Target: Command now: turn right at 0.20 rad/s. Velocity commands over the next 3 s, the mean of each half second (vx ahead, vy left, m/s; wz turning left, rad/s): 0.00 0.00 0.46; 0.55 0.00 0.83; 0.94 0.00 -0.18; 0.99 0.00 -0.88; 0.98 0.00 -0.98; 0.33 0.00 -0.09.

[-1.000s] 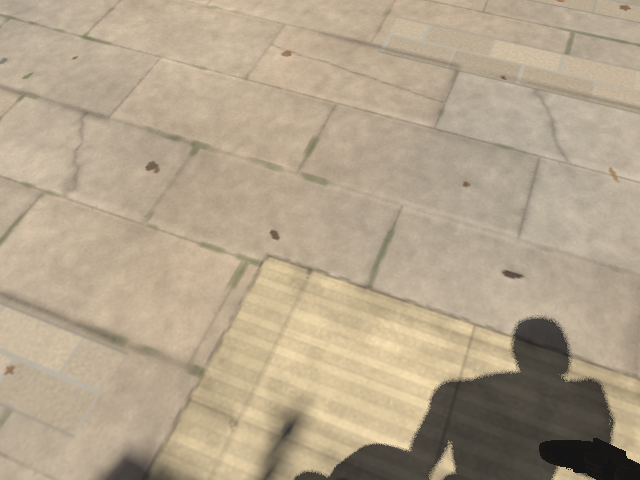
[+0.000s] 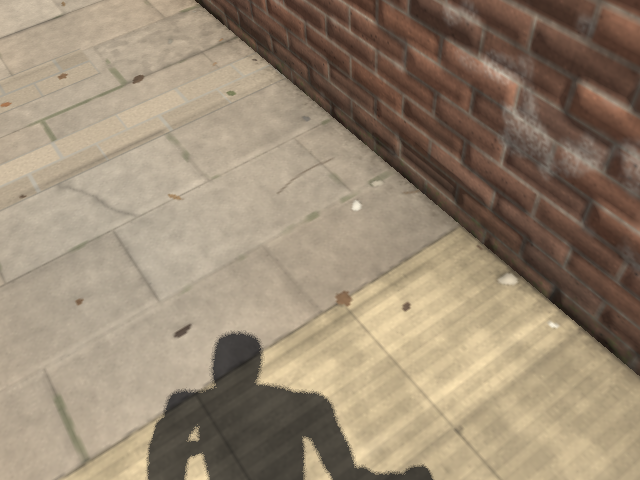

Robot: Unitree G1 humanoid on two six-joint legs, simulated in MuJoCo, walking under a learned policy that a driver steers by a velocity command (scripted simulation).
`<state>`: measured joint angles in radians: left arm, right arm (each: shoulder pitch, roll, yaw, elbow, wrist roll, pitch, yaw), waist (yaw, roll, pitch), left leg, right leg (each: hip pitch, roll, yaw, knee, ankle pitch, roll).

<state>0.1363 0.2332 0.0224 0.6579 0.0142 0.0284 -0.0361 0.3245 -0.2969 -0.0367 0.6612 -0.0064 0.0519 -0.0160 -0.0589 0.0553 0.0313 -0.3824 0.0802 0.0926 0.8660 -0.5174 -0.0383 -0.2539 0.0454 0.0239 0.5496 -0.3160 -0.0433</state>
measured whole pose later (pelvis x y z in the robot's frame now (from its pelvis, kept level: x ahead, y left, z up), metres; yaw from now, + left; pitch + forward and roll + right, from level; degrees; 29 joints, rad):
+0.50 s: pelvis +0.02 +0.03 +0.01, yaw +18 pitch +2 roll -2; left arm 0.08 0.30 0.05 0.68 0.04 0.06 -0.01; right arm 0.29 -0.33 -0.07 0.64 0.01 0.05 0.01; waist -0.01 -0.03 0.07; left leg -0.28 -0.07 -0.07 0.47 -0.21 0.07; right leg -0.45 0.03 0.04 1.01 -0.42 0.02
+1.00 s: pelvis +0.14 +0.08 +0.01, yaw +43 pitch +4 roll +1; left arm 0.47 0.32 0.03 0.75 0.03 -0.10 0.00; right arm 0.09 -0.34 -0.06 0.61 -0.05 0.02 0.09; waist 0.10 0.05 -0.06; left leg -0.75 -0.01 -0.12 1.17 -0.14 0.02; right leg -0.02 -0.02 -0.10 0.28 -0.32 -0.01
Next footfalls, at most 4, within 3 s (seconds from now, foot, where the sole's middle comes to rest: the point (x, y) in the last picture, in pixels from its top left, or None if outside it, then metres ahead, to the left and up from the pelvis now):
0.30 left None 0.05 0.12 -0.77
0.74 right None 0.16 -0.05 -0.77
1.20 left None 0.25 0.39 -0.77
1.64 right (78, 410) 0.67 0.58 -0.77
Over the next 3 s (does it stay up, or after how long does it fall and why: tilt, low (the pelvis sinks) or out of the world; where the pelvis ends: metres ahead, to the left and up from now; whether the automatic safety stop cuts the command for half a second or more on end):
stays up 1.50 0.65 0.00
